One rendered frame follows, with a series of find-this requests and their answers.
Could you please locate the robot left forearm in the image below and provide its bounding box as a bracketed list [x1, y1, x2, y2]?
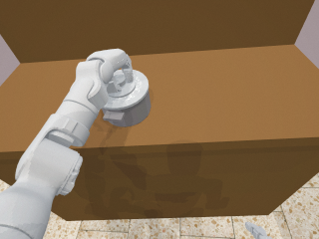
[15, 55, 114, 180]

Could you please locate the lid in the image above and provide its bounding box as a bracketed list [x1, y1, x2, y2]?
[104, 70, 150, 111]

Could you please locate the left robot upper arm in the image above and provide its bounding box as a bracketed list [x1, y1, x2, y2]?
[0, 138, 83, 239]

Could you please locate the table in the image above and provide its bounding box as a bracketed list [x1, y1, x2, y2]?
[0, 0, 319, 221]

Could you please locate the left robot hand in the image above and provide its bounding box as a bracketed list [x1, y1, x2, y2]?
[87, 48, 134, 94]

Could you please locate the pot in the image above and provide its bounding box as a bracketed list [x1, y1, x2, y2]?
[102, 91, 152, 127]

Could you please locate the knob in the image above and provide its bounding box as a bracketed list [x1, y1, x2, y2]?
[114, 74, 127, 87]

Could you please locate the right robot hand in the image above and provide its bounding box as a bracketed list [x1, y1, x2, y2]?
[245, 221, 272, 239]

